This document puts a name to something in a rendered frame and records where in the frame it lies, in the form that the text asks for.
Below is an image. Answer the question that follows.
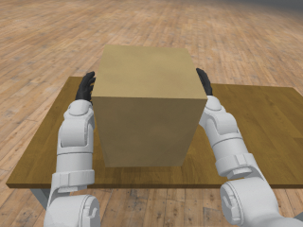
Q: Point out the table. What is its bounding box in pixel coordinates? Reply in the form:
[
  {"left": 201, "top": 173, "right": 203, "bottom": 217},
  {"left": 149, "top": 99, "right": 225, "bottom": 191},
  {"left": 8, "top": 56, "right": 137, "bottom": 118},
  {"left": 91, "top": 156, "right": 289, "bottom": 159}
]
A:
[{"left": 6, "top": 76, "right": 303, "bottom": 222}]

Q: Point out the left robot hand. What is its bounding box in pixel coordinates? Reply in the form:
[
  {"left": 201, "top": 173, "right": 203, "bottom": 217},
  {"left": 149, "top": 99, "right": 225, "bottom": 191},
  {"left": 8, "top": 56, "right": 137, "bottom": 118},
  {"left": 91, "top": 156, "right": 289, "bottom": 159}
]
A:
[{"left": 75, "top": 71, "right": 96, "bottom": 106}]

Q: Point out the robot left upper arm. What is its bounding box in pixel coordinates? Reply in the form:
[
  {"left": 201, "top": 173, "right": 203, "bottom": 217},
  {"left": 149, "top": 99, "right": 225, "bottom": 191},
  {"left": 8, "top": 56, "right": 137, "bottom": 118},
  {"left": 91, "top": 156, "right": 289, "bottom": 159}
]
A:
[{"left": 44, "top": 194, "right": 100, "bottom": 227}]

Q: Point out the robot left forearm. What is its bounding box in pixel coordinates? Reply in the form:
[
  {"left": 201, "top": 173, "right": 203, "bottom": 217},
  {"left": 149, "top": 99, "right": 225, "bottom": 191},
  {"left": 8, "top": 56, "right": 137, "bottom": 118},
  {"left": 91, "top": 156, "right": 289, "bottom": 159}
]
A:
[{"left": 44, "top": 99, "right": 96, "bottom": 227}]

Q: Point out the robot right upper arm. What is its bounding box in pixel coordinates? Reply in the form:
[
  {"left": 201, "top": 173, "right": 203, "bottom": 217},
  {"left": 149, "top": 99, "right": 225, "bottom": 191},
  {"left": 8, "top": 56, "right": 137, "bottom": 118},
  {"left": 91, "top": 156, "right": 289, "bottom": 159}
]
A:
[{"left": 220, "top": 176, "right": 303, "bottom": 227}]

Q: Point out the right robot hand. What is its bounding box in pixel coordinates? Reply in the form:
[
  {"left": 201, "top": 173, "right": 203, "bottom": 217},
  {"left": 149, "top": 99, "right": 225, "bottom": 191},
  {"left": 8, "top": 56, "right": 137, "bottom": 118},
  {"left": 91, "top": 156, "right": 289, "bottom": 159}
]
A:
[{"left": 196, "top": 67, "right": 213, "bottom": 96}]

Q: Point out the robot right forearm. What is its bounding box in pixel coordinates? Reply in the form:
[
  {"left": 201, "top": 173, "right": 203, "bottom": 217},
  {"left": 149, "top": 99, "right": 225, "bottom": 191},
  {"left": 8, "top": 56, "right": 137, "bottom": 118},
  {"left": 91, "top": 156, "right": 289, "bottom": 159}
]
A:
[{"left": 199, "top": 96, "right": 279, "bottom": 212}]

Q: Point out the carton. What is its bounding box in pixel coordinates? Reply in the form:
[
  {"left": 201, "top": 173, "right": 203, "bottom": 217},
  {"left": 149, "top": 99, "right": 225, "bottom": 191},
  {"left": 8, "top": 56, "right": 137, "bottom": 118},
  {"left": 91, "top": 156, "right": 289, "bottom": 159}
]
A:
[{"left": 91, "top": 44, "right": 208, "bottom": 167}]

